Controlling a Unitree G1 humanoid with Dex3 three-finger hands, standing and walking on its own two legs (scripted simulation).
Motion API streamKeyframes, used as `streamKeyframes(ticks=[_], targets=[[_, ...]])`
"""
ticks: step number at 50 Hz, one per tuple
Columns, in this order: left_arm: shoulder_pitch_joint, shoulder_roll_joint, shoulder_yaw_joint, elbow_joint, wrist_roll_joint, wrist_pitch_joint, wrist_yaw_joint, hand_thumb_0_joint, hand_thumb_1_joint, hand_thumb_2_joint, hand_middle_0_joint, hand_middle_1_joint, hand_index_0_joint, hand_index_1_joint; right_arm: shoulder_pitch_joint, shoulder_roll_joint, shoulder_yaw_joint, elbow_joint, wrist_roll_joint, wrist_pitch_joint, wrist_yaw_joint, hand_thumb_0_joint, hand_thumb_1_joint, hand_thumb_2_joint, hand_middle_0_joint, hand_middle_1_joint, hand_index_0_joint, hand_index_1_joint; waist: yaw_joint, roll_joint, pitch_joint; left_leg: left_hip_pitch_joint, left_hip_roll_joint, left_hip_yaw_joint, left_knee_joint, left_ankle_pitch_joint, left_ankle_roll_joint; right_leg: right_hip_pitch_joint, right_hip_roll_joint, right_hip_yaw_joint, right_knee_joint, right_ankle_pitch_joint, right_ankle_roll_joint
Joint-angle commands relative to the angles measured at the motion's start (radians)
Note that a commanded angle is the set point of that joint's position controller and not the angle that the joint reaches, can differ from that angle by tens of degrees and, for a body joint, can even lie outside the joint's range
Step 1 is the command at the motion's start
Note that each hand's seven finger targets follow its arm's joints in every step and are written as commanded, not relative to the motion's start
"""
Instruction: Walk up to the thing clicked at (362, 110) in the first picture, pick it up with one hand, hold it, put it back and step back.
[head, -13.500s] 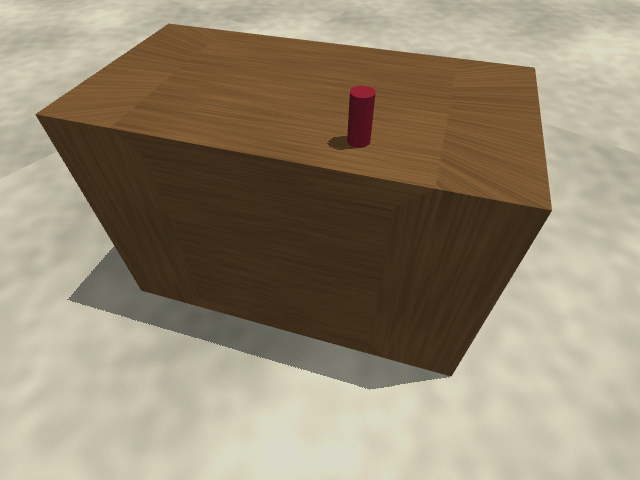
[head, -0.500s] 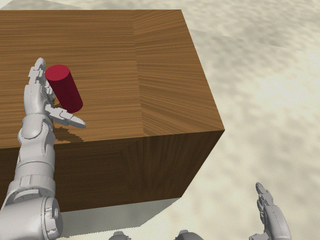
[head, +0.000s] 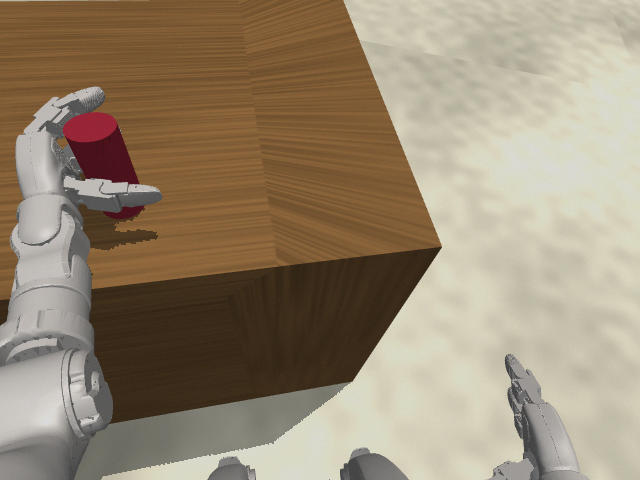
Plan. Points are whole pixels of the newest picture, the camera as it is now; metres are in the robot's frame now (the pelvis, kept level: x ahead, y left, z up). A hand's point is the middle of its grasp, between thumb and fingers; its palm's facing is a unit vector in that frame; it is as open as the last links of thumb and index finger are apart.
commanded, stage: close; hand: left
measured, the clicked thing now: (108, 169) +0.49 +0.20 +0.10
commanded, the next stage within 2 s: settle in 0.30 s
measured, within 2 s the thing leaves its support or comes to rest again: leaves its support in 0.62 s
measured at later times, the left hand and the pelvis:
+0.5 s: hand (107, 182) +0.47 +0.20 +0.09, palm faces +0.16 -0.99 -0.01, open 7.3 cm; pelvis +0.01 +0.00 +0.00, yaw +0 degrees
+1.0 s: hand (95, 154) +0.47 +0.20 +0.14, palm faces +0.16 -0.99 -0.01, open 6.9 cm; pelvis +0.01 +0.00 +0.02, yaw +1 degrees
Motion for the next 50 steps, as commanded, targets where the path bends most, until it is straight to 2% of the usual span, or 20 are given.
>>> streamKeyframes(ticks=[1, 4, 7, 8, 10, 13, 15, 16, 17, 20, 21, 26, 28, 29, 31, 33, 42, 43, 44, 50], targets=[[-0.437, 0.209, -0.006, -0.243, -0.001, -0.059, 0.005, 0.0, -0.209, 0.532, -0.873, -0.717, -0.879, -0.716, 0.01, -0.131, -0.061, -0.151, 0.002, -0.05, -0.01, 0.0, 0.521, -0.048, 0.049, 0.05, 0.048, 0.05, 0.012, 0.158, -0.49, 0.409, -0.014, 0.003, -0.087, 0.347, 0.031, 0.106, 0.02, -0.045, -0.103, 0.349, -0.039], [-0.315, 0.138, -0.021, -0.188, -0.02, -0.039, 0.011, 0.0, -0.118, 0.622, -0.976, -0.828, -0.986, -0.822, 0.001, -0.181, -0.123, -0.179, 0.006, -0.044, -0.012, 0.0, 0.521, -0.047, 0.049, 0.049, 0.048, 0.049, 0.011, 0.117, -0.458, 0.422, -0.011, 0.003, -0.097, 0.362, 0.03, 0.11, 0.024, -0.052, -0.108, 0.353, -0.038], [-0.384, 0.155, -0.034, -0.39, -0.013, -0.045, 0.026, 0.0, -0.048, 0.693, -1.057, -0.91, -1.067, -0.904, 0.03, -0.148, -0.1, -0.174, 0.012, -0.037, -0.005, 0.0, 0.525, -0.046, 0.048, 0.049, 0.048, 0.049, 0.024, 0.138, -0.477, 0.436, -0.014, 0.008, -0.101, 0.383, 0.031, 0.138, 0.023, -0.05, -0.11, 0.384, -0.036], [-0.329, 0.159, -0.013, -0.334, -0.012, -0.034, 0.034, 0.0, -0.046, 0.706, -1.096, -0.943, -1.107, -0.936, 0.037, -0.149, -0.105, -0.169, 0.012, -0.032, -0.006, 0.0, 0.513, -0.048, 0.049, 0.049, 0.048, 0.049, 0.03, 0.107, -0.471, 0.415, -0.017, 0.008, -0.098, 0.391, 0.034, 0.156, 0.023, -0.05, -0.111, 0.402, -0.031], [-0.251, 0.083, -0.032, -0.324, -0.029, -0.028, 0.033, 0.0, -0.032, 0.741, -1.113, -0.976, -1.126, -0.969, 0.028, -0.134, -0.091, -0.185, 0.019, -0.032, -0.002, 0.0, 0.519, -0.047, 0.049, 0.049, 0.048, 0.049, 0.029, 0.055, -0.426, 0.389, -0.015, 0.009, -0.101, 0.395, 0.038, 0.165, 0.023, -0.05, -0.107, 0.421, -0.029], [-0.215, 0.126, -0.011, -0.323, -0.021, -0.033, 0.028, 0.0, 0.045, 0.787, -1.164, -1.021, -1.176, -1.013, 0.021, -0.145, -0.104, -0.148, 0.019, -0.022, 0.003, 0.0, 0.524, -0.045, 0.049, 0.049, 0.048, 0.049, 0.039, 0.063, -0.393, 0.378, -0.014, 0.006, -0.1, 0.394, 0.038, 0.132, 0.021, -0.051, -0.106, 0.395, -0.031], [-0.271, 0.174, 0.012, -0.431, -0.015, -0.049, 0.032, 0.0, 0.094, 0.846, -1.226, -1.083, -1.237, -1.076, 0.024, -0.148, -0.112, -0.171, 0.018, -0.02, 0.003, 0.0, 0.526, -0.045, 0.049, 0.049, 0.048, 0.049, 0.045, 0.096, -0.44, 0.411, -0.019, 0.013, -0.096, 0.412, 0.036, 0.159, 0.017, -0.045, -0.104, 0.416, -0.03], [-0.24, 0.127, -0.007, -0.376, -0.018, -0.044, 0.031, 0.0, 0.116, 0.869, -1.245, -1.107, -1.257, -1.099, 0.018, -0.144, -0.11, -0.189, 0.016, -0.021, 0.004, 0.0, 0.523, -0.046, 0.049, 0.049, 0.048, 0.049, 0.032, 0.075, -0.441, 0.42, -0.015, 0.007, -0.094, 0.427, 0.036, 0.16, 0.018, -0.048, -0.099, 0.426, -0.029], [-0.26, 0.163, 0.011, -0.446, -0.02, -0.054, 0.034, 0.0, 0.131, 0.939, -1.274, -1.157, -1.282, -1.154, 0.048, -0.147, -0.119, -0.16, 0.018, -0.019, 0.002, 0.0, 0.524, -0.047, 0.048, 0.049, 0.048, 0.049, 0.042, 0.101, -0.437, 0.419, -0.02, 0.014, -0.09, 0.433, 0.036, 0.165, 0.016, -0.044, -0.098, 0.44, -0.027], [-0.216, 0.156, 0.011, -0.426, -0.03, -0.049, 0.022, 0.0, 0.269, 1.15, -1.359, -1.31, -1.361, -1.316, 0.032, -0.144, -0.109, -0.177, 0.02, -0.01, 0.004, 0.0, 0.526, -0.05, 0.048, 0.049, 0.048, 0.049, 0.053, 0.095, -0.462, 0.422, -0.022, 0.014, -0.089, 0.444, 0.038, 0.196, 0.012, -0.038, -0.101, 0.454, -0.028], [-0.239, 0.179, 0.022, -0.455, -0.03, -0.051, 0.019, 0.0, 0.349, 1.229, -1.3, -1.304, -1.288, -1.33, 0.023, -0.148, -0.114, -0.177, 0.021, -0.009, 0.002, 0.0, 0.529, -0.056, 0.049, 0.05, 0.049, 0.05, 0.055, 0.11, -0.468, 0.431, -0.021, 0.012, -0.098, 0.433, 0.034, 0.201, 0.013, -0.041, -0.101, 0.435, -0.031], [-0.281, 0.12, -0.045, -0.459, -0.034, -0.033, 0.008, 0.0, 0.532, 1.325, -1.307, -1.347, -1.296, -1.372, -0.014, -0.133, -0.094, -0.188, 0.021, -0.012, -0.006, 0.0, 0.532, -0.057, 0.049, 0.05, 0.049, 0.05, 0.046, 0.127, -0.462, 0.458, -0.017, 0.009, -0.121, 0.363, 0.029, 0.175, 0.012, -0.043, -0.121, 0.358, -0.036], [-0.299, 0.165, -0.015, -0.475, -0.04, -0.027, 0.023, 0.0, 0.555, 1.348, -1.328, -1.369, -1.315, -1.394, -0.005, -0.147, -0.103, -0.174, 0.023, -0.007, -0.014, 0.0, 0.532, -0.058, 0.049, 0.05, 0.049, 0.05, 0.054, 0.134, -0.474, 0.468, -0.017, 0.009, -0.121, 0.382, 0.028, 0.19, 0.011, -0.043, -0.121, 0.371, -0.036], [-0.332, 0.161, -0.021, -0.52, -0.047, -0.028, 0.023, 0.0, 0.548, 1.362, -1.328, -1.379, -1.316, -1.406, -0.014, -0.124, -0.074, -0.177, 0.024, -0.008, -0.014, 0.0, 0.537, -0.057, 0.049, 0.05, 0.049, 0.05, 0.066, 0.134, -0.477, 0.47, -0.018, 0.01, -0.122, 0.384, 0.029, 0.198, 0.011, -0.043, -0.124, 0.376, -0.034], [-0.332, 0.176, -0.012, -0.508, -0.053, -0.019, 0.031, 0.0, 0.446, 1.327, -1.35, -1.401, -1.343, -1.422, -0.01, -0.166, -0.12, -0.164, 0.026, -0.006, -0.028, 0.0, 0.537, -0.055, 0.049, 0.05, 0.049, 0.05, 0.054, 0.105, -0.444, 0.461, -0.023, 0.016, -0.136, 0.333, 0.033, 0.209, 0.011, -0.038, -0.139, 0.356, -0.031], [-0.32, 0.145, -0.042, -0.484, -0.047, -0.01, 0.028, 0.0, 0.405, 1.302, -1.331, -1.38, -1.327, -1.4, 0.019, -0.142, -0.098, -0.131, 0.027, -0.005, -0.031, 0.0, 0.537, -0.054, 0.049, 0.05, 0.049, 0.05, 0.045, 0.069, -0.427, 0.439, -0.029, 0.021, -0.139, 0.319, 0.041, 0.222, 0.007, -0.03, -0.151, 0.375, -0.023], [-0.318, 0.137, -0.041, -0.384, -0.049, 0.05, 0.018, 0.0, 0.405, 1.325, -1.347, -1.404, -1.345, -1.422, -0.024, -0.133, -0.089, -0.094, 0.042, -0.015, -0.033, 0.0, 0.547, -0.052, 0.049, 0.05, 0.049, 0.05, 0.056, 0.06, -0.342, 0.445, -0.031, 0.027, -0.183, 0.283, 0.037, 0.211, 0.007, -0.034, -0.187, 0.325, -0.027], [-0.372, 0.176, -0.029, -0.475, -0.048, 0.043, 0.022, 0.0, 0.418, 1.315, -1.349, -1.397, -1.348, -1.413, -0.045, -0.144, -0.093, -0.115, 0.044, -0.017, -0.034, 0.0, 0.551, -0.05, 0.049, 0.05, 0.049, 0.05, 0.065, 0.079, -0.37, 0.46, -0.031, 0.025, -0.19, 0.283, 0.034, 0.232, 0.006, -0.035, -0.187, 0.323, -0.03], [-0.33, 0.142, -0.035, -0.378, -0.05, 0.054, 0.02, 0.0, 0.41, 1.321, -1.348, -1.402, -1.349, -1.418, -0.034, -0.141, -0.099, -0.098, 0.043, -0.016, -0.035, 0.0, 0.55, -0.051, 0.049, 0.05, 0.049, 0.05, 0.055, 0.05, -0.358, 0.457, -0.032, 0.027, -0.186, 0.286, 0.038, 0.224, 0.006, -0.034, -0.191, 0.331, -0.026], [-0.376, 0.162, -0.035, -0.438, -0.052, 0.063, 0.025, 0.0, 0.402, 1.323, -1.36, -1.405, -1.358, -1.424, -0.041, -0.127, -0.081, -0.078, 0.046, -0.028, -0.034, 0.0, 0.542, -0.053, 0.049, 0.05, 0.049, 0.05, 0.074, 0.059, -0.402, 0.475, -0.033, 0.03, -0.189, 0.347, 0.04, 0.282, 0.005, -0.032, -0.191, 0.388, -0.024]])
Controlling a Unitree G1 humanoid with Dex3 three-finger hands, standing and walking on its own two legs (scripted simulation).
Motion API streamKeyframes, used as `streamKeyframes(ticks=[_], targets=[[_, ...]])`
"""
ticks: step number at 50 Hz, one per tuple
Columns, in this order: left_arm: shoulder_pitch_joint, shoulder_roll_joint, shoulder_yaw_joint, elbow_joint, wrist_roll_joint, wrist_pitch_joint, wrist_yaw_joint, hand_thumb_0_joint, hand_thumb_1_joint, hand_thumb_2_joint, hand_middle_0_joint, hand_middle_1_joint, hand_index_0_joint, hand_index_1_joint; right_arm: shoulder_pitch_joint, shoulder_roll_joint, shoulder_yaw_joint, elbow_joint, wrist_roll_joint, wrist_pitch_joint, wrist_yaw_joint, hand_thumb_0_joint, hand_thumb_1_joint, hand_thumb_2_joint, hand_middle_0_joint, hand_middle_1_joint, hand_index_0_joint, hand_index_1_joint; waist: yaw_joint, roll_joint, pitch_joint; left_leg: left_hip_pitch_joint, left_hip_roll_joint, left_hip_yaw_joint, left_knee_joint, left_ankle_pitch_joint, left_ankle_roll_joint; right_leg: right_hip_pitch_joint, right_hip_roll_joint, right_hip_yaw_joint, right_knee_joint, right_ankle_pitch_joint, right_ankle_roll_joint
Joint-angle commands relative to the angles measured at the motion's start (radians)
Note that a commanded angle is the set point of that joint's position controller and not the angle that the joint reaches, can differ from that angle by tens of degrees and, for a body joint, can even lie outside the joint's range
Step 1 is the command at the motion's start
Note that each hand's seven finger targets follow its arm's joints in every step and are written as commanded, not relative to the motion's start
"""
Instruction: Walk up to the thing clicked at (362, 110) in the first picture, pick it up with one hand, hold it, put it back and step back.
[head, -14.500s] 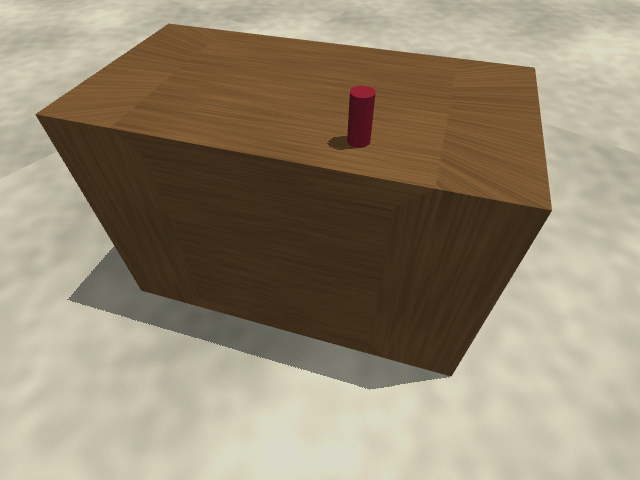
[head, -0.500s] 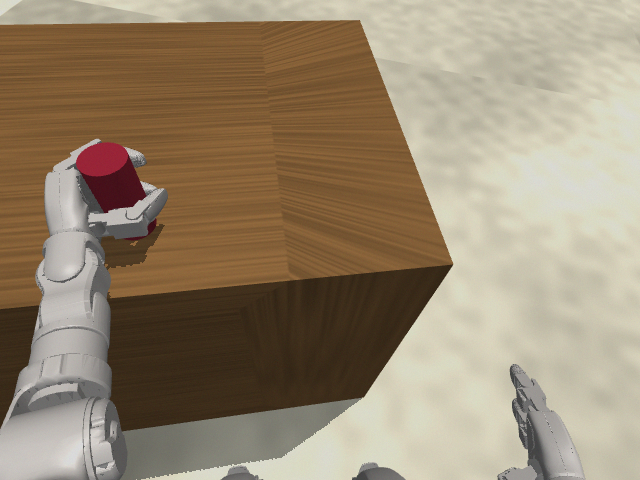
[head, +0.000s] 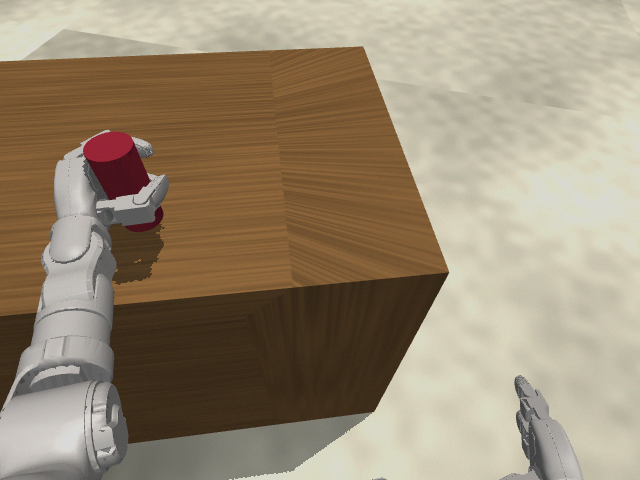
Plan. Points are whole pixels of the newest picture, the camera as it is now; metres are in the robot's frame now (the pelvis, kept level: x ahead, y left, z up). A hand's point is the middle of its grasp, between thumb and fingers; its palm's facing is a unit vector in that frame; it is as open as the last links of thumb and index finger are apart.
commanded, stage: settle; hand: left
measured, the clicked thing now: (127, 185) +0.46 +0.21 +0.12
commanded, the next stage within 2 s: lift in 0.40 s
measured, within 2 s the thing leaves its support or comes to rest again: neither
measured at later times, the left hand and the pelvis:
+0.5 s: hand (128, 163) +0.47 +0.20 +0.15, palm faces +0.16 -0.99 -0.01, open 6.9 cm; pelvis +0.00 +0.00 +0.01, yaw +0 degrees
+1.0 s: hand (111, 142) +0.43 +0.18 +0.22, palm faces +0.16 -0.99 -0.03, open 6.9 cm; pelvis +0.00 +0.00 +0.02, yaw +0 degrees
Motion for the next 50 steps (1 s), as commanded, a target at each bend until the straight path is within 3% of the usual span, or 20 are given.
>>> streamKeyframes(ticks=[1, 8, 9, 11, 12, 15, 16, 17, 18, 21, 24, 26, 27, 28, 33, 35, 39, 44, 47, 50], targets=[[-0.514, 0.259, 0.037, -0.294, -0.012, -0.077, 0.01, 0.0, 0.391, 1.332, -1.359, -1.409, -1.356, -1.43, -0.037, -0.127, -0.065, -0.151, 0.006, -0.064, -0.011, 0.0, 0.544, -0.053, 0.049, 0.05, 0.049, 0.05, 0.018, 0.073, -0.431, 0.321, -0.02, 0.016, -0.086, 0.34, 0.038, 0.116, 0.017, -0.04, -0.106, 0.378, -0.024], [-0.502, 0.241, 0.027, -0.254, -0.005, -0.059, 0.023, 0.0, 0.41, 1.335, -1.344, -1.407, -1.345, -1.424, -0.049, -0.149, -0.089, -0.138, 0.007, -0.075, -0.028, 0.0, 0.546, -0.052, 0.049, 0.05, 0.049, 0.05, -0.001, 0.021, -0.398, 0.317, -0.025, 0.021, -0.114, 0.263, 0.04, 0.123, 0.016, -0.036, -0.144, 0.329, -0.019], [-0.522, 0.254, 0.032, -0.299, -0.01, -0.061, 0.024, 0.0, 0.419, 1.326, -1.342, -1.403, -1.344, -1.419, -0.058, -0.136, -0.077, -0.122, 0.01, -0.077, -0.028, 0.0, 0.549, -0.051, 0.049, 0.05, 0.049, 0.05, 0.014, 0.052, -0.383, 0.316, -0.025, 0.021, -0.123, 0.262, 0.036, 0.129, 0.017, -0.038, -0.144, 0.323, -0.023], [-0.491, 0.21, 0.006, -0.232, -0.011, -0.044, 0.013, 0.0, 0.418, 1.354, -1.36, -1.424, -1.361, -1.442, -0.043, -0.126, -0.071, -0.093, 0.007, -0.077, -0.026, 0.0, 0.545, -0.053, 0.049, 0.05, 0.049, 0.05, 0.004, 0.052, -0.388, 0.342, -0.019, 0.018, -0.114, 0.309, 0.038, 0.107, 0.02, -0.042, -0.143, 0.354, -0.022], [-0.533, 0.261, 0.035, -0.292, -0.01, -0.049, 0.019, 0.0, 0.439, 1.359, -1.355, -1.419, -1.355, -1.438, -0.055, -0.133, -0.076, -0.101, 0.009, -0.079, -0.024, 0.0, 0.551, -0.052, 0.049, 0.05, 0.049, 0.05, 0.015, 0.058, -0.403, 0.341, -0.02, 0.019, -0.117, 0.316, 0.036, 0.125, 0.019, -0.042, -0.142, 0.362, -0.023], [-0.554, 0.237, 0.021, -0.278, -0.011, -0.047, 0.016, 0.0, 0.434, 1.374, -1.38, -1.445, -1.381, -1.463, -0.068, -0.097, -0.049, -0.066, 0.011, -0.088, -0.02, 0.0, 0.55, -0.051, 0.049, 0.05, 0.049, 0.05, 0.019, 0.092, -0.378, 0.354, -0.018, 0.018, -0.124, 0.322, 0.03, 0.115, 0.02, -0.046, -0.141, 0.352, -0.028], [-0.561, 0.235, 0.016, -0.269, -0.013, -0.046, 0.012, 0.0, 0.435, 1.374, -1.371, -1.435, -1.37, -1.455, -0.067, -0.122, -0.072, -0.052, 0.011, -0.089, -0.024, 0.0, 0.547, -0.053, 0.049, 0.05, 0.049, 0.05, 0.003, 0.084, -0.377, 0.363, -0.016, 0.017, -0.125, 0.319, 0.032, 0.101, 0.021, -0.046, -0.147, 0.352, -0.027], [-0.557, 0.208, 0.003, -0.263, -0.017, -0.043, 0.009, 0.0, 0.457, 1.371, -1.374, -1.43, -1.372, -1.45, -0.084, -0.109, -0.054, -0.077, 0.013, -0.096, -0.024, 0.0, 0.549, -0.052, 0.049, 0.05, 0.049, 0.05, 0.001, 0.049, -0.373, 0.354, -0.018, 0.019, -0.125, 0.322, 0.037, 0.117, 0.02, -0.043, -0.152, 0.367, -0.023], [-0.522, 0.232, 0.023, -0.212, -0.015, -0.032, 0.011, 0.0, 0.45, 1.374, -1.364, -1.429, -1.364, -1.448, -0.097, -0.147, -0.078, -0.09, 0.014, -0.1, -0.027, 0.0, 0.553, -0.051, 0.049, 0.05, 0.049, 0.05, 0.002, 0.01, -0.359, 0.341, -0.018, 0.019, -0.133, 0.301, 0.039, 0.125, 0.02, -0.043, -0.159, 0.353, -0.021], [-0.525, 0.232, 0.011, -0.223, -0.011, -0.021, 0.011, 0.0, 0.402, 1.355, -1.361, -1.426, -1.362, -1.445, -0.053, -0.133, -0.067, -0.031, 0.014, -0.098, -0.023, 0.0, 0.551, -0.051, 0.049, 0.05, 0.049, 0.05, 0.008, 0.065, -0.353, 0.362, -0.014, 0.018, -0.142, 0.311, 0.034, 0.109, 0.022, -0.047, -0.16, 0.344, -0.027], [-0.597, 0.255, 0.024, -0.291, -0.015, -0.027, 0.015, 0.0, 0.435, 1.363, -1.365, -1.424, -1.366, -1.442, -0.058, -0.137, -0.074, -0.062, 0.013, -0.106, -0.024, 0.0, 0.55, -0.052, 0.049, 0.05, 0.049, 0.05, 0.0, 0.065, -0.446, 0.423, -0.011, 0.015, -0.126, 0.383, 0.035, 0.137, 0.023, -0.049, -0.155, 0.403, -0.023], [-0.576, 0.262, 0.035, -0.267, -0.02, -0.027, 0.016, 0.0, 0.493, 1.309, -1.331, -1.408, -1.349, -1.407, -0.059, -0.131, -0.066, -0.037, 0.012, -0.108, -0.024, 0.0, 0.55, -0.051, 0.049, 0.05, 0.049, 0.05, 0.011, 0.051, -0.406, 0.393, -0.014, 0.017, -0.13, 0.376, 0.036, 0.154, 0.021, -0.049, -0.157, 0.404, -0.022], [-0.533, 0.257, 0.037, -0.22, -0.02, -0.02, 0.017, 0.0, 0.485, 1.315, -1.339, -1.419, -1.358, -1.417, -0.083, -0.172, -0.101, -0.047, 0.013, -0.11, -0.026, 0.0, 0.543, -0.052, 0.049, 0.05, 0.049, 0.05, 0.009, 0.039, -0.41, 0.394, -0.011, 0.014, -0.133, 0.385, 0.034, 0.153, 0.021, -0.048, -0.156, 0.405, -0.024], [-0.535, 0.236, 0.013, -0.235, -0.014, -0.014, 0.018, 0.0, 0.498, 1.306, -1.341, -1.409, -1.357, -1.409, -0.094, -0.162, -0.086, -0.086, 0.014, -0.11, -0.026, 0.0, 0.542, -0.053, 0.049, 0.05, 0.049, 0.05, 0.006, 0.03, -0.422, 0.4, -0.011, 0.015, -0.133, 0.396, 0.037, 0.16, 0.021, -0.047, -0.164, 0.422, -0.021], [-0.569, 0.241, 0.021, -0.368, -0.018, -0.019, 0.026, 0.0, 0.504, 1.314, -1.352, -1.421, -1.372, -1.419, -0.082, -0.12, -0.061, -0.094, 0.017, -0.117, -0.025, 0.0, 0.544, -0.052, 0.049, 0.05, 0.049, 0.05, 0.036, 0.059, -0.459, 0.425, -0.012, 0.016, -0.136, 0.443, 0.031, 0.212, 0.02, -0.053, -0.161, 0.456, -0.022], [-0.481, 0.226, 0.019, -0.285, -0.019, 0.008, 0.026, 0.0, 0.471, 1.32, -1.355, -1.429, -1.373, -1.428, -0.064, -0.168, -0.102, -0.072, 0.018, -0.114, -0.032, 0.0, 0.539, -0.053, 0.049, 0.05, 0.049, 0.05, 0.028, 0.029, -0.416, 0.404, -0.012, 0.019, -0.145, 0.429, 0.033, 0.215, 0.019, -0.049, -0.168, 0.458, -0.021], [-0.529, 0.208, 0.0, -0.439, -0.018, 0.04, 0.038, 0.0, 0.462, 1.323, -1.347, -1.421, -1.364, -1.423, -0.075, -0.1, -0.057, -0.057, 0.025, -0.119, -0.026, 0.0, 0.545, -0.052, 0.049, 0.05, 0.049, 0.05, 0.047, 0.106, -0.411, 0.448, -0.015, 0.023, -0.156, 0.444, 0.028, 0.202, 0.018, -0.056, -0.18, 0.445, -0.024], [-0.451, 0.204, 0.014, -0.505, -0.024, 0.109, 0.053, 0.0, 0.427, 1.295, -1.318, -1.401, -1.338, -1.4, -0.044, -0.147, -0.103, -0.013, 0.026, -0.128, -0.037, 0.0, 0.551, -0.049, 0.049, 0.05, 0.049, 0.05, 0.054, 0.064, -0.335, 0.432, -0.02, 0.03, -0.182, 0.403, 0.028, 0.234, 0.017, -0.058, -0.202, 0.428, -0.019], [-0.44, 0.178, -0.003, -0.622, -0.022, 0.153, 0.05, 0.0, 0.437, 1.297, -1.324, -1.402, -1.342, -1.402, -0.062, -0.126, -0.08, -0.048, 0.029, -0.145, -0.035, 0.0, 0.551, -0.049, 0.049, 0.05, 0.049, 0.05, 0.058, 0.056, -0.369, 0.484, -0.015, 0.025, -0.192, 0.426, 0.026, 0.246, 0.019, -0.069, -0.207, 0.43, -0.021], [-0.391, 0.14, -0.015, -0.685, -0.036, 0.22, 0.046, 0.0, 0.385, 1.287, -1.321, -1.405, -1.342, -1.403, -0.083, -0.127, -0.082, -0.034, 0.032, -0.153, -0.039, 0.0, 0.556, -0.047, 0.049, 0.049, 0.049, 0.05, 0.067, 0.018, -0.301, 0.455, -0.026, 0.032, -0.216, 0.381, 0.027, 0.273, 0.013, -0.068, -0.233, 0.414, -0.016]])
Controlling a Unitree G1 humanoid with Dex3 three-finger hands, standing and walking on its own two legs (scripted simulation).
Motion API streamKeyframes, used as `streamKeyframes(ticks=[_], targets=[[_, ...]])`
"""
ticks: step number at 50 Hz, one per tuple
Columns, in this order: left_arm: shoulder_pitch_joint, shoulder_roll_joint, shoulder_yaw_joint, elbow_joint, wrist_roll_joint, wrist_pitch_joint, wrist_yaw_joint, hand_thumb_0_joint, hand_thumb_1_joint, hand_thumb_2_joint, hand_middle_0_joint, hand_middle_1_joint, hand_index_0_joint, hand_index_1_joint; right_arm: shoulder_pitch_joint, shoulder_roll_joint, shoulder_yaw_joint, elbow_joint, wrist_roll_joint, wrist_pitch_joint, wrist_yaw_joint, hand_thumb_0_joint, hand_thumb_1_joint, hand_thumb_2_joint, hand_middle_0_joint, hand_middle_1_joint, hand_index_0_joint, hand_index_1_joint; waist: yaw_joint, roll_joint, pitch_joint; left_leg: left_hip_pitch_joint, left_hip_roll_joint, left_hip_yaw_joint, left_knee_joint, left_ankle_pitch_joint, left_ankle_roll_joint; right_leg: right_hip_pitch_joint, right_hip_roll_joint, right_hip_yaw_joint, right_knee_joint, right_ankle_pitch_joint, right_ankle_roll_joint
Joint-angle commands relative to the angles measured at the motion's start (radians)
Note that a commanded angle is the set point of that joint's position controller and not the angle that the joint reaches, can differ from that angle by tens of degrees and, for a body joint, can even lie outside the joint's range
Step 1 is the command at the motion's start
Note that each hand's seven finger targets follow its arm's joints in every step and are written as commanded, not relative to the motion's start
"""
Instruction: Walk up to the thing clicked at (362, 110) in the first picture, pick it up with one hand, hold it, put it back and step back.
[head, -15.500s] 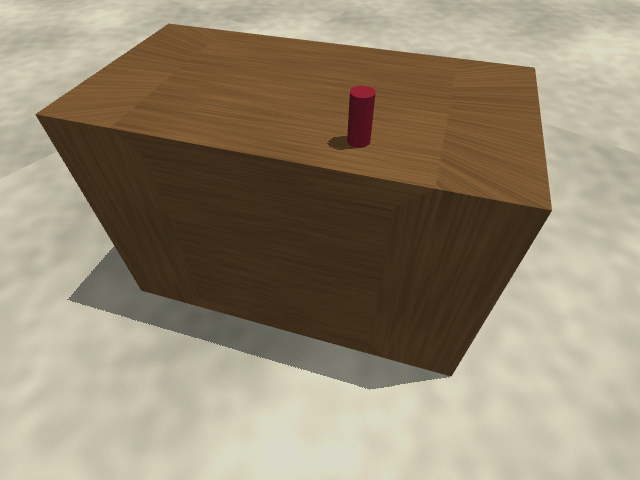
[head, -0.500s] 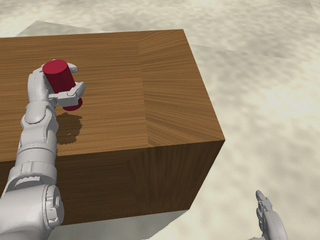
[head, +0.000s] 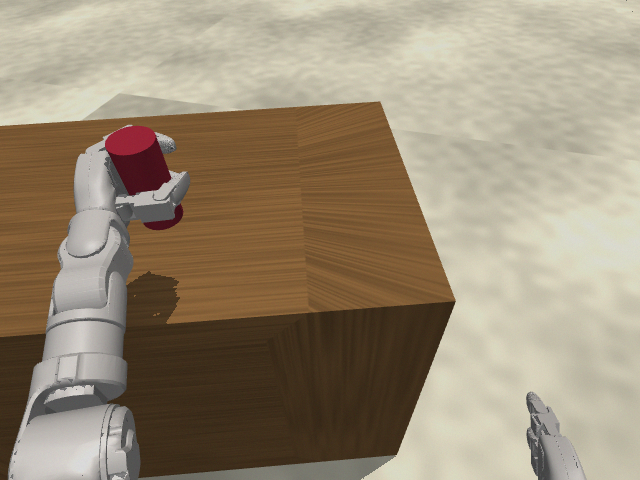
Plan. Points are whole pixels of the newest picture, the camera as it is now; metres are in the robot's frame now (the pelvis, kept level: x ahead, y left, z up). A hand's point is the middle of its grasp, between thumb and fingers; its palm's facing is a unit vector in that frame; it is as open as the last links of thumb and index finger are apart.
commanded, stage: lift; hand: left
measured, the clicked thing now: (148, 181) +0.43 +0.19 +0.20
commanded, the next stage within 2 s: hold in 0.88 s
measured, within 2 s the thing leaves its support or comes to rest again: neither
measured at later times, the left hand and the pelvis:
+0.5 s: hand (129, 185) +0.35 +0.17 +0.25, palm faces +0.13 -0.99 -0.02, open 6.9 cm; pelvis -0.02 -0.01 +0.01, yaw +1 degrees
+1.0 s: hand (109, 168) +0.33 +0.17 +0.28, palm faces +0.12 -0.99 -0.01, open 6.9 cm; pelvis -0.02 -0.01 +0.01, yaw +1 degrees
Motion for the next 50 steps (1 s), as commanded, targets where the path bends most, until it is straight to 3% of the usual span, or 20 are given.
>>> streamKeyframes(ticks=[1, 3, 4, 5, 6, 8, 11, 14, 18, 19, 20, 25, 27, 29, 35, 38, 40, 45, 49, 50], targets=[[-0.445, 0.22, 0.061, -0.338, -0.027, 0.007, 0.001, 0.0, 0.401, 1.287, -1.308, -1.397, -1.329, -1.395, -0.075, -0.133, -0.063, -0.145, 0.006, -0.074, -0.014, 0.0, 0.558, -0.047, 0.049, 0.05, 0.049, 0.05, 0.017, -0.027, -0.271, 0.242, -0.022, 0.03, -0.094, 0.316, 0.03, 0.075, 0.02, -0.067, -0.114, 0.35, -0.013], [-0.438, 0.216, 0.048, -0.414, -0.023, 0.05, -0.004, 0.0, 0.441, 1.3, -1.313, -1.405, -1.333, -1.403, -0.089, -0.115, -0.042, -0.132, 0.009, -0.078, -0.01, 0.0, 0.56, -0.046, 0.049, 0.049, 0.049, 0.049, 0.029, -0.002, -0.236, 0.246, -0.026, 0.031, -0.12, 0.268, 0.026, 0.063, 0.018, -0.069, -0.132, 0.292, -0.019], [-0.428, 0.196, 0.033, -0.381, -0.021, 0.074, -0.007, 0.0, 0.437, 1.309, -1.333, -1.421, -1.353, -1.419, -0.117, -0.126, -0.048, -0.166, 0.008, -0.08, -0.013, 0.0, 0.557, -0.047, 0.049, 0.049, 0.049, 0.049, 0.015, -0.031, -0.235, 0.252, -0.027, 0.034, -0.123, 0.253, 0.031, 0.066, 0.016, -0.067, -0.143, 0.283, -0.015], [-0.479, 0.209, 0.034, -0.511, -0.028, 0.084, -0.006, 0.0, 0.46, 1.319, -1.338, -1.432, -1.36, -1.428, -0.111, -0.133, -0.057, -0.149, 0.009, -0.086, -0.016, 0.0, 0.56, -0.045, 0.049, 0.049, 0.049, 0.049, 0.025, -0.017, -0.239, 0.26, -0.029, 0.033, -0.129, 0.246, 0.03, 0.068, 0.016, -0.068, -0.146, 0.274, -0.018], [-0.425, 0.185, 0.033, -0.42, -0.028, 0.116, -0.008, 0.0, 0.464, 1.326, -1.33, -1.427, -1.352, -1.424, -0.1, -0.108, -0.03, -0.141, 0.008, -0.089, -0.013, 0.0, 0.562, -0.046, 0.049, 0.05, 0.049, 0.05, 0.017, -0.043, -0.214, 0.254, -0.031, 0.035, -0.136, 0.225, 0.034, 0.068, 0.015, -0.068, -0.157, 0.255, -0.014], [-0.396, 0.196, 0.049, -0.462, -0.043, 0.152, -0.017, 0.0, 0.492, 1.336, -1.342, -1.446, -1.365, -1.441, -0.116, -0.127, -0.044, -0.137, 0.012, -0.097, -0.018, 0.0, 0.564, -0.045, 0.049, 0.049, 0.049, 0.049, 0.025, -0.046, -0.195, 0.257, -0.034, 0.035, -0.149, 0.194, 0.035, 0.074, 0.013, -0.068, -0.174, 0.223, -0.013], [-0.47, 0.209, 0.043, -0.623, -0.048, 0.186, -0.026, 0.0, 0.531, 1.345, -1.34, -1.439, -1.361, -1.436, -0.099, -0.12, -0.041, -0.121, 0.011, -0.107, -0.02, 0.0, 0.566, -0.045, 0.049, 0.05, 0.049, 0.05, 0.017, -0.035, -0.223, 0.295, -0.04, 0.035, -0.16, 0.18, 0.036, 0.069, 0.008, -0.065, -0.185, 0.212, -0.013], [-0.343, 0.183, 0.06, -0.533, -0.064, 0.255, -0.025, 0.0, 0.522, 1.337, -1.336, -1.438, -1.359, -1.433, -0.107, -0.114, -0.031, -0.079, 0.015, -0.118, -0.02, 0.0, 0.561, -0.045, 0.049, 0.049, 0.049, 0.049, 0.033, -0.073, -0.152, 0.266, -0.044, 0.035, -0.17, 0.163, 0.042, 0.08, 0.002, -0.065, -0.206, 0.195, -0.008], [-0.45, 0.215, 0.056, -0.705, -0.063, 0.289, -0.021, 0.0, 0.526, 1.359, -1.356, -1.451, -1.373, -1.452, -0.134, -0.129, -0.049, -0.071, 0.015, -0.13, -0.018, 0.0, 0.558, -0.047, 0.049, 0.049, 0.049, 0.05, 0.035, -0.022, -0.176, 0.296, -0.049, 0.035, -0.185, 0.154, 0.038, 0.082, -0.003, -0.06, -0.218, 0.182, -0.012], [-0.347, 0.18, 0.057, -0.533, -0.062, 0.316, -0.021, 0.0, 0.533, 1.366, -1.349, -1.451, -1.366, -1.452, -0.136, -0.133, -0.044, -0.071, 0.016, -0.134, -0.021, 0.0, 0.558, -0.047, 0.049, 0.05, 0.049, 0.05, 0.023, -0.073, -0.149, 0.293, -0.048, 0.035, -0.187, 0.143, 0.042, 0.074, -0.002, -0.061, -0.226, 0.174, -0.008], [-0.391, 0.174, 0.041, -0.652, -0.067, 0.313, -0.021, 0.0, 0.555, 1.373, -1.358, -1.458, -1.378, -1.457, -0.154, -0.108, -0.023, -0.059, 0.018, -0.139, -0.019, 0.0, 0.564, -0.045, 0.049, 0.05, 0.049, 0.05, 0.041, -0.035, -0.149, 0.292, -0.049, 0.032, -0.198, 0.134, 0.039, 0.076, -0.002, -0.063, -0.228, 0.162, -0.013], [-0.37, 0.173, 0.059, -0.625, -0.082, 0.351, -0.016, 0.0, 0.513, 1.335, -1.347, -1.439, -1.367, -1.437, -0.181, -0.148, -0.057, -0.029, 0.018, -0.166, -0.026, 0.0, 0.555, -0.047, 0.049, 0.05, 0.049, 0.05, 0.043, -0.048, -0.14, 0.303, -0.039, 0.02, -0.22, 0.104, 0.034, 0.078, 0.007, -0.076, -0.236, 0.125, -0.019], [-0.443, 0.223, 0.076, -0.713, -0.08, 0.352, -0.014, 0.0, 0.534, 1.335, -1.347, -1.428, -1.362, -1.43, -0.162, -0.15, -0.065, -0.013, 0.021, -0.173, -0.026, 0.0, 0.547, -0.049, 0.049, 0.05, 0.049, 0.05, 0.034, -0.023, -0.17, 0.325, -0.045, 0.024, -0.215, 0.11, 0.035, 0.08, 0.003, -0.071, -0.24, 0.135, -0.019], [-0.382, 0.188, 0.064, -0.679, -0.08, 0.365, -0.013, 0.0, 0.511, 1.334, -1.348, -1.437, -1.367, -1.436, -0.178, -0.11, -0.03, -0.024, 0.022, -0.181, -0.021, 0.0, 0.555, -0.047, 0.049, 0.05, 0.049, 0.05, 0.052, -0.044, -0.152, 0.308, -0.046, 0.025, -0.212, 0.131, 0.037, 0.104, 0.002, -0.072, -0.24, 0.15, -0.015], [-0.406, 0.21, 0.09, -0.731, -0.094, 0.399, -0.012, 0.0, 0.491, 1.333, -1.349, -1.428, -1.362, -1.434, -0.177, -0.122, -0.042, 0.028, 0.025, -0.189, -0.021, 0.0, 0.546, -0.05, 0.049, 0.05, 0.049, 0.05, 0.056, -0.022, -0.148, 0.318, -0.047, 0.024, -0.219, 0.141, 0.034, 0.1, 0.002, -0.072, -0.247, 0.16, -0.018], [-0.361, 0.18, 0.073, -0.705, -0.097, 0.424, -0.011, 0.0, 0.477, 1.332, -1.352, -1.434, -1.367, -1.438, -0.208, -0.141, -0.056, 0.014, 0.027, -0.205, -0.022, 0.0, 0.547, -0.05, 0.049, 0.05, 0.049, 0.05, 0.051, -0.038, -0.124, 0.318, -0.042, 0.019, -0.233, 0.103, 0.033, 0.096, 0.008, -0.075, -0.254, 0.12, -0.019], [-0.397, 0.205, 0.084, -0.753, -0.099, 0.425, -0.015, 0.0, 0.468, 1.324, -1.349, -1.423, -1.361, -1.429, -0.196, -0.127, -0.047, 0.045, 0.026, -0.207, -0.021, 0.0, 0.546, -0.051, 0.049, 0.05, 0.049, 0.05, 0.057, -0.028, -0.124, 0.313, -0.043, 0.019, -0.232, 0.11, 0.032, 0.093, 0.008, -0.076, -0.254, 0.127, -0.02], [-0.359, 0.177, 0.075, -0.736, -0.107, 0.463, -0.021, 0.0, 0.436, 1.323, -1.357, -1.438, -1.373, -1.442, -0.207, -0.124, -0.037, 0.047, 0.028, -0.219, -0.018, 0.0, 0.544, -0.051, 0.049, 0.05, 0.049, 0.05, 0.062, -0.039, -0.138, 0.328, -0.043, 0.017, -0.224, 0.166, 0.032, 0.11, 0.01, -0.079, -0.244, 0.176, -0.02], [-0.403, 0.218, 0.095, -0.821, -0.105, 0.477, -0.022, 0.0, 0.444, 1.32, -1.351, -1.429, -1.364, -1.435, -0.199, -0.128, -0.043, 0.067, 0.028, -0.221, -0.018, 0.0, 0.541, -0.053, 0.049, 0.05, 0.049, 0.05, 0.064, -0.011, -0.165, 0.347, -0.048, 0.02, -0.219, 0.191, 0.032, 0.114, 0.005, -0.074, -0.242, 0.204, -0.018], [-0.362, 0.191, 0.088, -0.737, -0.104, 0.489, -0.022, 0.0, 0.443, 1.27, -1.336, -1.403, -1.348, -1.407, -0.199, -0.125, -0.04, 0.071, 0.028, -0.222, -0.021, 0.0, 0.536, -0.053, 0.049, 0.05, 0.049, 0.05, 0.055, -0.03, -0.155, 0.35, -0.045, 0.019, -0.217, 0.202, 0.033, 0.109, 0.008, -0.077, -0.239, 0.212, -0.016]])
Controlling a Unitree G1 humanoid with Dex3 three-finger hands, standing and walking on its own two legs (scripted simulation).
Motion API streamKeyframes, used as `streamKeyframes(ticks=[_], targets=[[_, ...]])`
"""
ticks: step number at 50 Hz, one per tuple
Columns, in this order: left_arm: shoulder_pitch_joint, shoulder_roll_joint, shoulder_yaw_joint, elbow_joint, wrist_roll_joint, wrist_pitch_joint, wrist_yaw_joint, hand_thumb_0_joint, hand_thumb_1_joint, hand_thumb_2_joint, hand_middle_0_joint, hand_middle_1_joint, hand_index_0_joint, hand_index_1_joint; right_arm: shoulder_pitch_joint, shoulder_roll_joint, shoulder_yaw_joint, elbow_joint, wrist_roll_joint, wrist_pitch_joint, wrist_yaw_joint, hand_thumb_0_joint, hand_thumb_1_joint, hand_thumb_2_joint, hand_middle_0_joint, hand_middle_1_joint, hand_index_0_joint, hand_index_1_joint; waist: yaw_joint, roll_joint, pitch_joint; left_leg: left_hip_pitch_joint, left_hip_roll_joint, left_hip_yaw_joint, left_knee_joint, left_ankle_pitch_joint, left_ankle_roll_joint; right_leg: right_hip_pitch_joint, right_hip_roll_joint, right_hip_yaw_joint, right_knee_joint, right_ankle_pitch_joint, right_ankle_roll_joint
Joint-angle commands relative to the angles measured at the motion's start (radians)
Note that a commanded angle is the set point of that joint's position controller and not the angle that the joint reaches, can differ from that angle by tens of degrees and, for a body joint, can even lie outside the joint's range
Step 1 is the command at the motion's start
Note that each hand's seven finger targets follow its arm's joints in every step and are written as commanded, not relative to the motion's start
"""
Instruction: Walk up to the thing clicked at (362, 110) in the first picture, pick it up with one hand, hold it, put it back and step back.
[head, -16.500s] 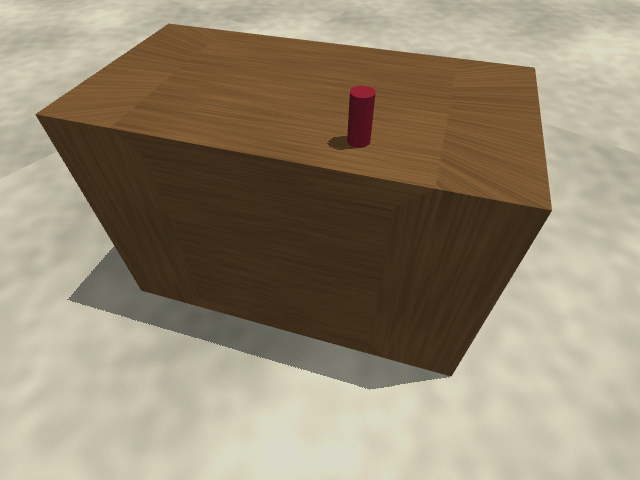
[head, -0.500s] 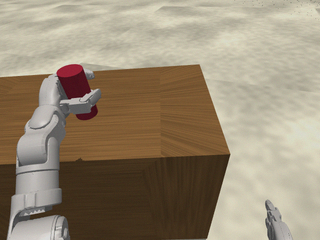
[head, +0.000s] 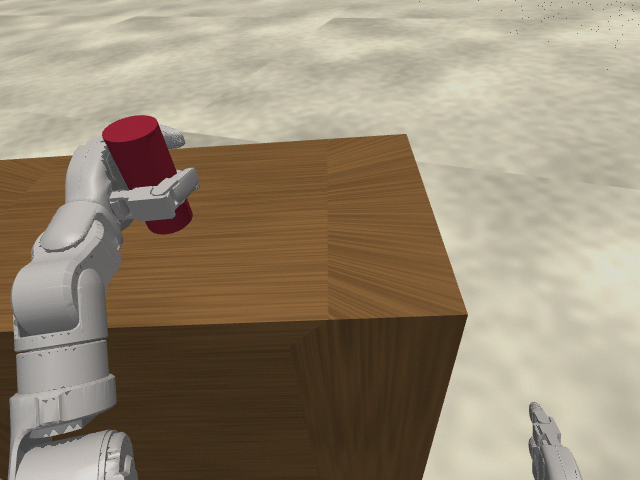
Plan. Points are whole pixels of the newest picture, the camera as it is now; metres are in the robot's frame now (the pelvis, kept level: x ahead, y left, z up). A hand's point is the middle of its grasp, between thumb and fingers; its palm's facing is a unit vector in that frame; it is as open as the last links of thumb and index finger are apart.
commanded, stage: hold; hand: left
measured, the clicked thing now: (152, 178) +0.36 +0.18 +0.27
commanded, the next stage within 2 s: none
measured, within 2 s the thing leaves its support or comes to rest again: neither
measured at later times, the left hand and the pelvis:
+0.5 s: hand (161, 166) +0.35 +0.16 +0.29, palm faces +0.07 -1.00 +0.00, open 6.9 cm; pelvis +0.01 +0.00 +0.00, yaw +0 degrees
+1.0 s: hand (158, 175) +0.33 +0.16 +0.29, palm faces +0.07 -1.00 +0.00, open 6.9 cm; pelvis +0.00 +0.00 +0.00, yaw +0 degrees
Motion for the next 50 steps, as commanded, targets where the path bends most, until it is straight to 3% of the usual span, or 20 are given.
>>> streamKeyframes(ticks=[1, 4, 9, 10, 11, 12, 15, 16, 19, 23, 24, 25, 28, 32, 35, 40, 45, 47, 49, 50], targets=[[-0.465, 0.195, 0.059, -0.252, -0.021, -0.062, 0.001, 0.0, 0.449, 1.261, -1.321, -1.39, -1.334, -1.393, -0.153, -0.117, -0.041, -0.179, 0.008, -0.074, -0.007, 0.0, 0.547, -0.05, 0.049, 0.05, 0.049, 0.05, 0.012, -0.062, -0.195, 0.163, -0.026, 0.034, -0.067, 0.119, 0.036, -0.056, 0.028, -0.058, -0.127, 0.154, -0.011], [-0.486, 0.211, 0.062, -0.268, -0.021, -0.055, -0.003, 0.0, 0.471, 1.26, -1.307, -1.378, -1.319, -1.382, -0.14, -0.127, -0.045, -0.177, 0.007, -0.075, -0.008, 0.0, 0.541, -0.053, 0.049, 0.05, 0.049, 0.05, -0.003, -0.061, -0.222, 0.184, -0.024, 0.031, -0.064, 0.146, 0.037, -0.051, 0.029, -0.057, -0.122, 0.186, -0.01], [-0.495, 0.211, 0.069, -0.253, -0.02, -0.031, 0.005, 0.0, 0.41, 1.24, -1.298, -1.371, -1.311, -1.375, -0.132, -0.123, -0.052, -0.154, 0.01, -0.078, -0.008, 0.0, 0.54, -0.053, 0.049, 0.05, 0.049, 0.05, -0.001, -0.072, -0.203, 0.179, -0.029, 0.036, -0.051, 0.176, 0.04, -0.051, 0.024, -0.053, -0.117, 0.221, -0.006], [-0.515, 0.232, 0.083, -0.314, -0.024, -0.031, 0.005, 0.0, 0.413, 1.245, -1.296, -1.371, -1.309, -1.375, -0.142, -0.113, -0.042, -0.151, 0.012, -0.079, -0.005, 0.0, 0.546, -0.051, 0.049, 0.05, 0.049, 0.05, 0.015, -0.045, -0.207, 0.177, -0.033, 0.037, -0.048, 0.186, 0.038, -0.045, 0.021, -0.053, -0.116, 0.229, -0.007], [-0.499, 0.215, 0.074, -0.25, -0.021, -0.019, 0.003, 0.0, 0.412, 1.243, -1.298, -1.368, -1.31, -1.373, -0.132, -0.122, -0.047, -0.17, 0.009, -0.08, -0.005, 0.0, 0.54, -0.053, 0.049, 0.05, 0.049, 0.05, -0.005, -0.077, -0.227, 0.192, -0.026, 0.032, -0.047, 0.202, 0.04, -0.037, 0.025, -0.056, -0.112, 0.245, -0.005], [-0.518, 0.235, 0.085, -0.312, -0.023, -0.02, 0.005, 0.0, 0.409, 1.237, -1.298, -1.366, -1.31, -1.37, -0.136, -0.111, -0.04, -0.152, 0.012, -0.078, -0.002, 0.0, 0.543, -0.052, 0.049, 0.05, 0.049, 0.05, 0.018, -0.048, -0.212, 0.182, -0.029, 0.032, -0.05, 0.2, 0.036, -0.038, 0.024, -0.059, -0.111, 0.238, -0.009], [-0.492, 0.207, 0.061, -0.26, -0.018, 0.003, -0.001, 0.0, 0.421, 1.256, -1.312, -1.381, -1.324, -1.386, -0.144, -0.12, -0.047, -0.158, 0.013, -0.076, 0.005, 0.0, 0.543, -0.052, 0.049, 0.05, 0.049, 0.05, 0.008, -0.052, -0.194, 0.178, -0.027, 0.03, -0.058, 0.175, 0.034, -0.054, 0.029, -0.06, -0.116, 0.208, -0.012], [-0.48, 0.197, 0.069, -0.235, -0.023, 0.009, -0.004, 0.0, 0.426, 1.258, -1.31, -1.38, -1.321, -1.385, -0.131, -0.1, -0.028, -0.144, 0.011, -0.075, 0.008, 0.0, 0.545, -0.053, 0.049, 0.05, 0.049, 0.05, 0.012, -0.071, -0.185, 0.167, -0.026, 0.03, -0.057, 0.173, 0.037, -0.05, 0.028, -0.063, -0.119, 0.207, -0.01], [-0.464, 0.189, 0.059, -0.229, -0.029, 0.033, -0.009, 0.0, 0.404, 1.253, -1.309, -1.381, -1.32, -1.386, -0.143, -0.134, -0.056, -0.163, 0.016, -0.075, 0.013, 0.0, 0.539, -0.054, 0.049, 0.05, 0.049, 0.05, 0.002, -0.081, -0.195, 0.176, -0.026, 0.03, -0.056, 0.174, 0.038, -0.052, 0.028, -0.06, -0.118, 0.211, -0.01], [-0.516, 0.207, 0.067, -0.322, -0.032, 0.04, -0.004, 0.0, 0.437, 1.257, -1.316, -1.388, -1.331, -1.39, -0.158, -0.115, -0.036, -0.176, 0.019, -0.07, 0.024, 0.0, 0.546, -0.052, 0.049, 0.05, 0.049, 0.05, 0.024, -0.065, -0.212, 0.167, -0.028, 0.028, -0.058, 0.176, 0.036, -0.037, 0.029, -0.062, -0.118, 0.206, -0.013], [-0.486, 0.205, 0.074, -0.265, -0.03, 0.047, -0.001, 0.0, 0.42, 1.257, -1.313, -1.385, -1.327, -1.389, -0.148, -0.132, -0.056, -0.159, 0.018, -0.068, 0.023, 0.0, 0.541, -0.054, 0.049, 0.05, 0.049, 0.05, 0.014, -0.082, -0.205, 0.167, -0.025, 0.027, -0.059, 0.169, 0.038, -0.043, 0.03, -0.061, -0.118, 0.2, -0.012], [-0.521, 0.229, 0.085, -0.365, -0.035, 0.04, 0.004, 0.0, 0.435, 1.253, -1.311, -1.387, -1.326, -1.388, -0.159, -0.117, -0.042, -0.153, 0.022, -0.069, 0.024, 0.0, 0.547, -0.051, 0.049, 0.05, 0.049, 0.05, 0.033, -0.046, -0.201, 0.166, -0.029, 0.028, -0.061, 0.156, 0.034, -0.045, 0.027, -0.061, -0.117, 0.183, -0.015], [-0.505, 0.221, 0.086, -0.337, -0.031, 0.048, 0.013, 0.0, 0.439, 1.256, -1.309, -1.385, -1.325, -1.386, -0.167, -0.138, -0.067, -0.171, 0.02, -0.07, 0.023, 0.0, 0.546, -0.052, 0.049, 0.05, 0.049, 0.05, 0.022, -0.071, -0.215, 0.165, -0.028, 0.027, -0.06, 0.149, 0.035, -0.039, 0.03, -0.061, -0.119, 0.178, -0.013], [-0.488, 0.204, 0.075, -0.326, -0.035, 0.066, 0.012, 0.0, 0.443, 1.266, -1.318, -1.397, -1.334, -1.398, -0.162, -0.126, -0.054, -0.151, 0.022, -0.071, 0.022, 0.0, 0.544, -0.053, 0.049, 0.05, 0.049, 0.05, 0.011, -0.081, -0.213, 0.176, -0.03, 0.03, -0.052, 0.153, 0.039, -0.056, 0.028, -0.058, -0.115, 0.187, -0.009], [-0.504, 0.214, 0.08, -0.382, -0.041, 0.078, 0.012, 0.0, 0.455, 1.292, -1.334, -1.415, -1.349, -1.418, -0.16, -0.111, -0.042, -0.15, 0.025, -0.069, 0.026, 0.0, 0.549, -0.052, 0.049, 0.05, 0.049, 0.05, 0.028, -0.06, -0.206, 0.162, -0.033, 0.031, -0.055, 0.148, 0.035, -0.053, 0.027, -0.059, -0.117, 0.177, -0.012], [-0.437, 0.167, 0.057, -0.269, -0.045, 0.113, 0.004, 0.0, 0.448, 1.306, -1.341, -1.43, -1.355, -1.433, -0.166, -0.119, -0.041, -0.151, 0.025, -0.07, 0.031, 0.0, 0.548, -0.053, 0.049, 0.05, 0.049, 0.05, 0.018, -0.101, -0.131, 0.128, -0.029, 0.029, -0.071, 0.092, 0.035, -0.08, 0.031, -0.06, -0.131, 0.123, -0.013], [-0.497, 0.214, 0.083, -0.423, -0.054, 0.103, 0.01, 0.0, 0.453, 1.278, -1.322, -1.406, -1.338, -1.406, -0.16, -0.123, -0.05, -0.135, 0.029, -0.073, 0.032, 0.0, 0.55, -0.052, 0.049, 0.05, 0.049, 0.05, 0.029, -0.062, -0.164, 0.139, -0.036, 0.033, -0.067, 0.065, 0.037, -0.08, 0.025, -0.054, -0.132, 0.095, -0.014], [-0.495, 0.226, 0.1, -0.359, -0.051, 0.1, 0.019, 0.0, 0.453, 1.276, -1.325, -1.406, -1.341, -1.407, -0.159, -0.133, -0.057, -0.131, 0.027, -0.077, 0.027, 0.0, 0.545, -0.054, 0.049, 0.05, 0.049, 0.05, 0.016, -0.087, -0.177, 0.145, -0.033, 0.03, -0.062, 0.067, 0.04, -0.077, 0.025, -0.053, -0.13, 0.1, -0.01], [-0.49, 0.201, 0.082, -0.308, -0.047, 0.1, 0.024, 0.0, 0.466, 1.294, -1.318, -1.41, -1.333, -1.412, -0.172, -0.128, -0.051, -0.139, 0.024, -0.081, 0.025, 0.0, 0.548, -0.054, 0.049, 0.05, 0.049, 0.05, 0.008, -0.094, -0.18, 0.145, -0.034, 0.03, -0.059, 0.076, 0.041, -0.075, 0.024, -0.049, -0.126, 0.115, -0.008], [-0.53, 0.221, 0.086, -0.38, -0.046, 0.09, 0.03, 0.0, 0.458, 1.298, -1.325, -1.419, -1.339, -1.422, -0.187, -0.133, -0.056, -0.134, 0.024, -0.085, 0.02, 0.0, 0.547, -0.054, 0.049, 0.05, 0.049, 0.05, 0.021, -0.065, -0.199, 0.152, -0.035, 0.03, -0.057, 0.083, 0.036, -0.075, 0.025, -0.051, -0.118, 0.116, -0.012]])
